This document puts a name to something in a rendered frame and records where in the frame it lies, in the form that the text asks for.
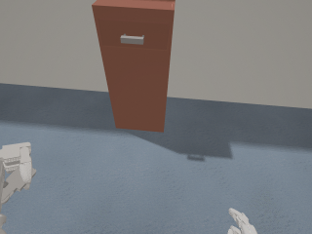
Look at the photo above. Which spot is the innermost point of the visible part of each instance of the robot left hand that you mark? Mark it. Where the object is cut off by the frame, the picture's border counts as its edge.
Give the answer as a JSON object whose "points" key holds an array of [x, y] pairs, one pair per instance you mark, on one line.
{"points": [[15, 159]]}

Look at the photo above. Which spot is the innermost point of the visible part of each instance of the drawer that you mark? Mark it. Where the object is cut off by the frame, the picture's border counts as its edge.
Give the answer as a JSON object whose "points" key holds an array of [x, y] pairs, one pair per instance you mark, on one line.
{"points": [[156, 34]]}

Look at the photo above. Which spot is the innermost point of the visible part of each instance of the robot right hand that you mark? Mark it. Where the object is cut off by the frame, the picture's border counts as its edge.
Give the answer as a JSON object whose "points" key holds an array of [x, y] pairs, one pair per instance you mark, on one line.
{"points": [[243, 223]]}

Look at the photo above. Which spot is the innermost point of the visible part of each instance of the cabinet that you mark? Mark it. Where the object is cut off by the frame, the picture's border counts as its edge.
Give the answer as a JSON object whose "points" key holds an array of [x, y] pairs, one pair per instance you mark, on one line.
{"points": [[137, 78]]}

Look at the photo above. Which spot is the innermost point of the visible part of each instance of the handle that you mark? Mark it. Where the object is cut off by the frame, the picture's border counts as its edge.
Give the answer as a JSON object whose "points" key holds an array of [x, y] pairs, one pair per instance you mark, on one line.
{"points": [[139, 40]]}

